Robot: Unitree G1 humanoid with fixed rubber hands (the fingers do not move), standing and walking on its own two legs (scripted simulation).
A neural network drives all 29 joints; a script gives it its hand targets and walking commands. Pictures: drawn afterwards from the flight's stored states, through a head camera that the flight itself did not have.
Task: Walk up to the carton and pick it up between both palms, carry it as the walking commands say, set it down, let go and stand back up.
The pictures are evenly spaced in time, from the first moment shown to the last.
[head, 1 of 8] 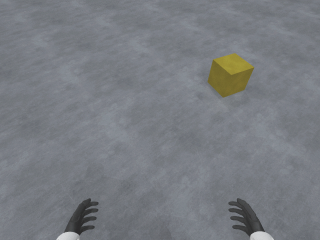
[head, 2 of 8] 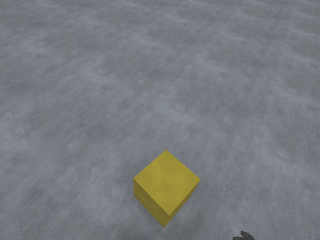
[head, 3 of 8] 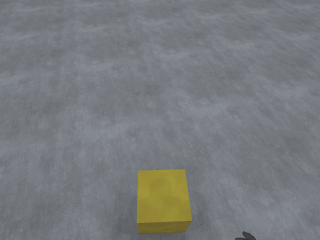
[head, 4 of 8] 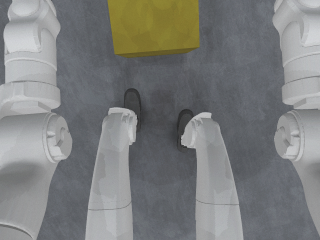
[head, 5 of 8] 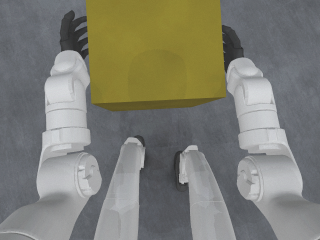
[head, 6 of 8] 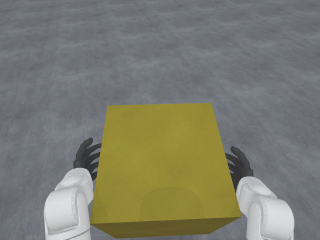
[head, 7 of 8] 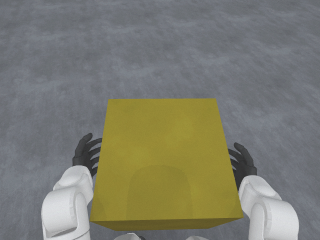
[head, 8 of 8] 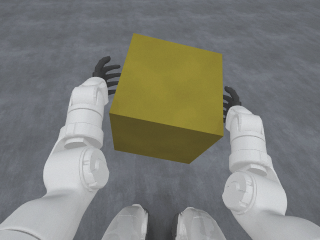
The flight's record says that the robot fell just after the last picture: yes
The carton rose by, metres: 0.68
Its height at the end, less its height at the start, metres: +0.67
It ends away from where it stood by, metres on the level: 2.25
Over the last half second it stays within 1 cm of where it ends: no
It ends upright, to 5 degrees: no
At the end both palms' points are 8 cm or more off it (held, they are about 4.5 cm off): no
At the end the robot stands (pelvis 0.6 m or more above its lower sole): yes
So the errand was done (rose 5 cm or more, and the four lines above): no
